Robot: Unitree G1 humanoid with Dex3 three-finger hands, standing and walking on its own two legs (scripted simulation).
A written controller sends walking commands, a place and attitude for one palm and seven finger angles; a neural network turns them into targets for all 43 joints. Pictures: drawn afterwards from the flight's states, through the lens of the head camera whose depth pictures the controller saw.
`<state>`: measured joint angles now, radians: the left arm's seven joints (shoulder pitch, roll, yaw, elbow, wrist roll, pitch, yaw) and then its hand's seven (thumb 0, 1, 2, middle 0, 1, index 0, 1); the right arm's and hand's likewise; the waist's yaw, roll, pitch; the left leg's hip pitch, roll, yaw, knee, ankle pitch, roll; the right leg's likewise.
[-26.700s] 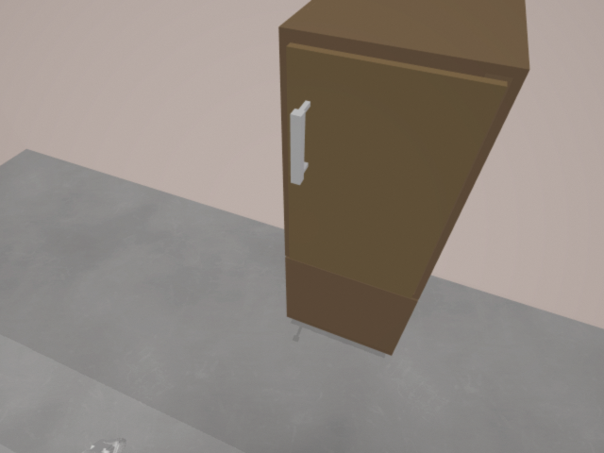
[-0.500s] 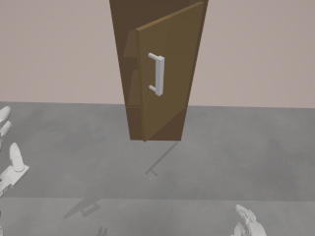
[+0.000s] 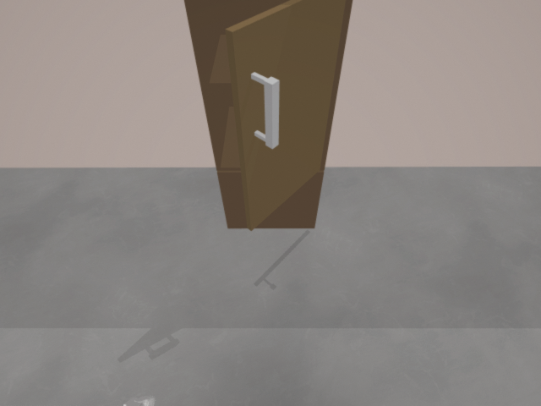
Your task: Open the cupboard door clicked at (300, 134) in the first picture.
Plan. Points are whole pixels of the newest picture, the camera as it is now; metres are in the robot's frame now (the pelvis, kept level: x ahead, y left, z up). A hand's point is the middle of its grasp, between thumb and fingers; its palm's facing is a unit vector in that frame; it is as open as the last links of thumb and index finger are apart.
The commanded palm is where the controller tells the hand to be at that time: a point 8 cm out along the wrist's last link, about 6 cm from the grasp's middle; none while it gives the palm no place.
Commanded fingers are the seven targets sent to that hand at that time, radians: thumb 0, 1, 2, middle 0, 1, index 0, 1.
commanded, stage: let the arm hang, fingers relaxed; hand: left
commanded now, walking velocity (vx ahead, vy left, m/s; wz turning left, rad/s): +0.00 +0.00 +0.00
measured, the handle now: (264, 111) +0.66 +0.04 +0.06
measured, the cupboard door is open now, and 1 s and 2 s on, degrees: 48 48 48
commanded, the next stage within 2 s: look to check the result in 0.82 s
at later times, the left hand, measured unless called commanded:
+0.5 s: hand out of the picture +0.05 +0.23 -0.15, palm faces +0.03 -0.94 -0.33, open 7.4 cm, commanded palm none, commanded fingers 0.00 0.90 0.90 -0.20 -0.30 -0.20 -0.30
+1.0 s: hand out of the picture +0.10 +0.21 -0.15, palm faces +0.01 -0.96 -0.28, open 7.4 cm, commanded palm none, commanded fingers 0.00 0.90 0.90 -0.20 -0.30 -0.20 -0.30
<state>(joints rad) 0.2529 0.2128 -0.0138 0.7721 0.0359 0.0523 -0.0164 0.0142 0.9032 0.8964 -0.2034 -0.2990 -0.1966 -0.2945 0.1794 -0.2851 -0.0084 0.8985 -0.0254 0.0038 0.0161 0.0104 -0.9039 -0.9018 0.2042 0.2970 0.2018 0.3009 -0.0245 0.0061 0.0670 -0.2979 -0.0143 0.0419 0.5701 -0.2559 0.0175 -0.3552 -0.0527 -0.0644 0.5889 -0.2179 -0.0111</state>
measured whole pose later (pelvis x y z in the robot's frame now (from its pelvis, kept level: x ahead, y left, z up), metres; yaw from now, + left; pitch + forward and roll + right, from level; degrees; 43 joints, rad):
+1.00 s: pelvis +0.04 -0.01 +0.02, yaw +1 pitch -1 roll +0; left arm 0.13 0.25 0.02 1.14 0.01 -0.02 0.00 0.01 0.90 0.90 -0.21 -0.30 -0.20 -0.30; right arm 0.16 -0.27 -0.01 1.13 -0.02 0.00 -0.01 0.01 -0.90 -0.90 0.20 0.30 0.20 0.30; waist 0.00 0.02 0.07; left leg -0.12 0.01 0.01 0.34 -0.20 -0.01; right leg -0.17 -0.02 -0.10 0.35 -0.17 -0.02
